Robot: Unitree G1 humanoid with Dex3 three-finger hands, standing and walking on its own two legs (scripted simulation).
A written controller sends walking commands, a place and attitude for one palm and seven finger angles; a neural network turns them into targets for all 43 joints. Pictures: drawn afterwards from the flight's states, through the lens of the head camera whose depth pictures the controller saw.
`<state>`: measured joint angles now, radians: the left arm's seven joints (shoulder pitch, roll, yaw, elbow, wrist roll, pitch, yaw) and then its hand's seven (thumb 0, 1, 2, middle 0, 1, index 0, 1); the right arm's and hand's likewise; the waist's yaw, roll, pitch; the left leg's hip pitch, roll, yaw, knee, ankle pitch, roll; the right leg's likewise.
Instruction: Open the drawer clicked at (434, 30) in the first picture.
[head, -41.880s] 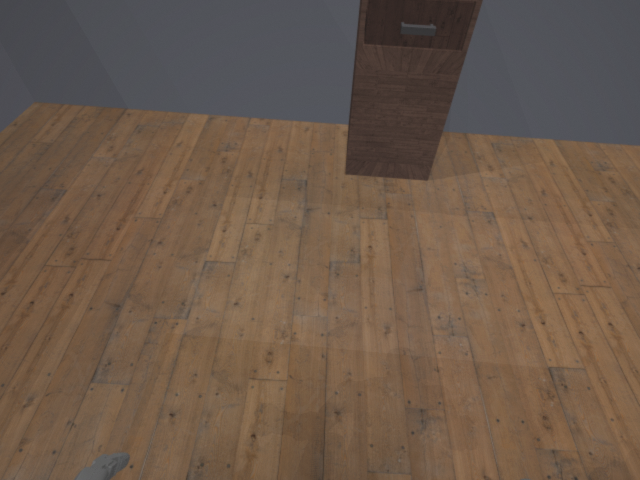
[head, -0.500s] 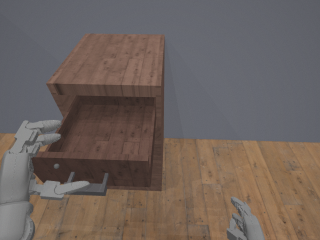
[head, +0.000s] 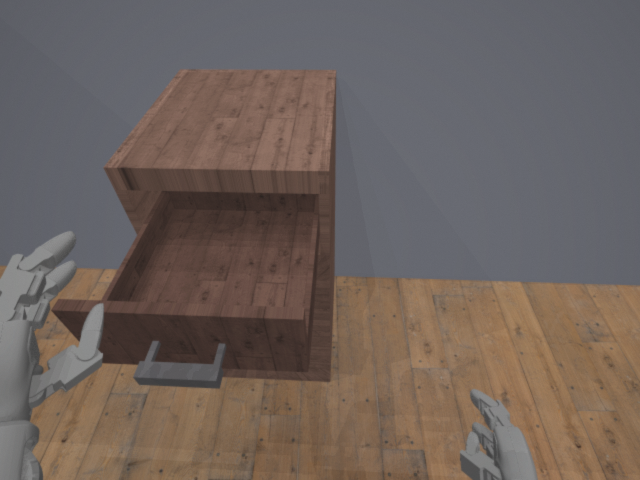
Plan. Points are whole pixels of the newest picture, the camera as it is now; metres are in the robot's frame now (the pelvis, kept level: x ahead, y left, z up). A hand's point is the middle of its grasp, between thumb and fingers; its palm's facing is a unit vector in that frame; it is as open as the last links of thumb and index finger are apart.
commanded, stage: draw the hand back to the body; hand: left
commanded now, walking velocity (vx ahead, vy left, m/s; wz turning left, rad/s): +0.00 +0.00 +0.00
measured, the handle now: (183, 361) +0.28 +0.25 -0.06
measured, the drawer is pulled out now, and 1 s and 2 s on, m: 0.27 0.27 0.27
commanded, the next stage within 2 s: step back with the hand held close in 0.18 s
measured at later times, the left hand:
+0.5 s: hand (84, 365) +0.17 +0.25 +0.14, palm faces +0.36 -0.81 -0.46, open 7.4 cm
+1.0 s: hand (25, 449) +0.10 +0.25 +0.15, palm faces +0.39 -0.83 -0.39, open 7.4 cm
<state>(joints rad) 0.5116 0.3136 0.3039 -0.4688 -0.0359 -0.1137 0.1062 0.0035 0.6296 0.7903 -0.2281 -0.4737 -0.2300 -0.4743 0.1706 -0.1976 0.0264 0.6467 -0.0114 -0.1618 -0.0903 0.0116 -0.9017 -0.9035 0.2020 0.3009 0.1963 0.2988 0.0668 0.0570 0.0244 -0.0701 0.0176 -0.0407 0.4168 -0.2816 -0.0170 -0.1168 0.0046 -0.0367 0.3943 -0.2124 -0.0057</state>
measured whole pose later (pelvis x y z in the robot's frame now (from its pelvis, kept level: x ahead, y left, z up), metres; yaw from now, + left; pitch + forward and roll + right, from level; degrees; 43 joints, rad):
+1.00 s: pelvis -0.08 +0.01 -0.02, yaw +1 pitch +2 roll -2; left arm 0.60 0.36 0.34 -0.60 -0.02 -0.20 0.14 0.01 0.89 0.90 -0.21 -0.30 -0.21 -0.30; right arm 0.19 -0.20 0.03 0.56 0.00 -0.08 -0.06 0.01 -0.90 -0.90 0.21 0.30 0.20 0.30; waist 0.01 -0.02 -0.04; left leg -0.43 0.00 -0.06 0.65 -0.31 0.00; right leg -0.41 -0.01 -0.06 0.51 -0.13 0.00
